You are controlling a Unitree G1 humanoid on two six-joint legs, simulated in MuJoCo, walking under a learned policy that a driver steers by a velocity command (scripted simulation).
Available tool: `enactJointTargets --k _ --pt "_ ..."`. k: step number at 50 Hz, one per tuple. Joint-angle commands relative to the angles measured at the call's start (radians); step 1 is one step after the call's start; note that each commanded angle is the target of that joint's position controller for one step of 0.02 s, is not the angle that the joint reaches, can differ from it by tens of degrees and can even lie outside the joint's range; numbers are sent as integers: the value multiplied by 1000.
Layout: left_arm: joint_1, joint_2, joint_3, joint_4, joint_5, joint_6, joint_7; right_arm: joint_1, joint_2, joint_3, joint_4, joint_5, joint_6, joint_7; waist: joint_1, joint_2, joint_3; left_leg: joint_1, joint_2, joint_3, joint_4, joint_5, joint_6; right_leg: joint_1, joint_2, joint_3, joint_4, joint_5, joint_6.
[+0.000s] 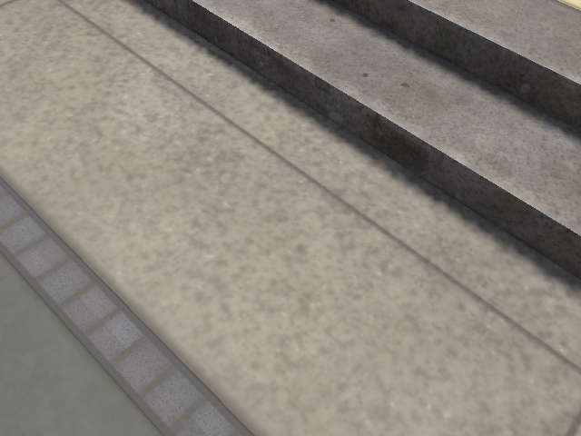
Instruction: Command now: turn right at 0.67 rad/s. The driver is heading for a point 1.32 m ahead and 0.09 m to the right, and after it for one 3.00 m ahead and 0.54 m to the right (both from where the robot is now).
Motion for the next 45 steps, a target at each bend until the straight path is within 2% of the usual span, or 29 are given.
enactJointTargets --k 1,2,4,6,8,11,14,15,16,17,18,19,20,21,22,23,24,25,26,28,31,33,35,38,42,43,44,45 --pt "45 104 39 -45 10 13 7 -145 -92 -21 -106 21 -30 -18 12 167 -62 96 279 -126 -136 434 145 -154 -76 -22 361 15 49" --pt "30 91 33 -60 8 17 3 -131 -97 -21 -102 20 -27 -22 4 166 -51 87 264 -77 -139 462 152 -162 -91 -52 382 46 63" --pt "-52 67 15 -107 -1 16 -7 -73 -110 -27 -85 16 -14 -31 -43 169 -36 151 260 -33 -143 449 168 -213 -129 -95 284 110 87" --pt "-108 47 0 -145 2 13 -22 -20 -140 -38 -67 15 -3 -36 -80 174 -49 218 287 -18 -133 470 182 -214 -159 -115 172 117 99" --pt "-127 32 -12 -171 6 11 -40 -9 -179 -53 -60 17 2 -30 -91 180 -62 224 318 8 -127 486 191 -160 -181 -138 78 92 88" --pt "-123 46 -11 -186 7 14 -57 -34 -220 -72 -57 30 -1 -13 -77 188 -69 166 342 71 -108 522 177 -31 -179 -192 -51 76 49" --pt "-121 60 -1 -195 8 30 -62 -25 -229 -82 -39 62 -19 7 -67 199 -79 138 356 89 -40 548 143 96 -145 -216 -208 62 -5" --pt "-93 54 2 -190 11 30 -61 -29 -225 -79 -28 78 -24 12 -37 184 -90 120 342 95 12 547 123 179 -118 -217 -328 107 -35" --pt "-29 69 11 -167 17 26 -53 -14 -201 -69 -7 88 -29 17 2 137 -115 54 301 129 105 501 79 338 -87 -203 -491 266 -73" --pt "36 146 30 -154 24 19 -35 20 -146 -45 -3 58 -39 22 12 -18 -196 -127 227 195 279 294 -2 606 -186 -61 -510 655 -114" --pt "9 224 26 -182 54 4 -18 21 -60 1 -50 0 -48 33 -14 -311 -291 -397 117 191 549 -395 -96 774 -517 271 -457 1093 -320" --pt "35 80 -15 -162 72 -13 -22 -24 -131 -24 -7 27 -38 33 59 -143 -381 -336 138 30 645 -439 -114 655 -550 214 -481 1030 -407" --pt "-3 44 -32 -133 73 -29 -30 -35 -151 -30 2 66 -24 33 36 -105 -295 -322 145 -4 640 -412 -106 584 -472 101 -494 899 -364" --pt "-67 49 -27 -118 63 -38 -31 -22 -133 -27 13 75 -13 25 3 -98 -222 -337 143 -8 595 -373 -104 536 -408 27 -508 754 -303" --pt "-117 57 -25 -116 54 -42 -27 -17 -148 -32 28 64 0 10 -4 -98 -166 -326 131 -14 587 -302 -113 472 -392 -13 -529 697 -276" --pt "-153 82 -18 -113 56 -44 -20 12 -174 -44 37 58 13 2 -28 -110 -132 -276 109 0 620 -237 -124 390 -382 -60 -547 723 -274" --pt "-171 105 -10 -114 61 -40 -11 42 -193 -54 39 61 20 -4 -42 -115 -121 -279 84 23 664 -206 -134 371 -386 -82 -565 715 -280" --pt "-176 101 -8 -113 62 -37 -2 61 -195 -59 39 66 26 -9 -43 -107 -121 -299 80 30 696 -187 -141 379 -400 -95 -583 670 -286" --pt "-179 80 -12 -111 61 -34 6 66 -185 -60 35 70 33 -13 -40 -96 -111 -325 86 29 709 -167 -147 384 -412 -105 -602 598 -287" --pt "-177 53 -17 -96 61 -30 19 43 -156 -56 9 69 44 -18 -30 -86 -79 -375 112 25 682 -125 -151 395 -430 -121 -635 451 -282" --pt "-181 56 -11 -76 62 -29 30 21 -122 -49 -35 57 47 -7 -24 -78 -70 -376 141 41 583 -92 -146 419 -445 -158 -651 376 -279" --pt "-128 98 11 -59 38 -40 22 8 -123 -47 -67 59 38 17 1 -92 -109 -389 164 60 539 -97 -116 469 -493 -111 -728 41 -273" --pt "-101 125 24 -41 23 -60 14 -18 -135 -52 -91 64 27 38 2 -86 -79 -434 177 63 506 -112 -74 500 -530 -65 -795 -177 -255" --pt "-92 140 38 -19 15 -86 0 -36 -121 -53 -96 73 14 52 -14 -50 -19 -462 191 70 439 -127 -22 538 -535 -104 -840 -216 -228" --pt "-91 156 50 1 12 -102 -26 -61 -96 -44 -104 86 9 62 -20 -31 6 -443 201 99 379 -153 15 577 -516 -207 -825 -158 -204" --pt "-60 136 33 -1 84 -84 -48 -61 -117 -44 -106 -14 38 109 -16 -48 -45 -319 137 181 261 -101 35 559 -473 -317 -776 -198 -145" --pt "-53 137 33 9 82 -71 -59 -84 -122 -50 -107 -6 44 128 -3 -71 -48 -226 104 243 241 -96 50 503 -446 -354 -750 -205 -124" --pt "-58 151 33 9 74 -59 -62 -71 -121 -50 -104 8 43 132 -20 -77 -31 -163 85 272 223 -101 65 457 -446 -378 -708 -207 -115"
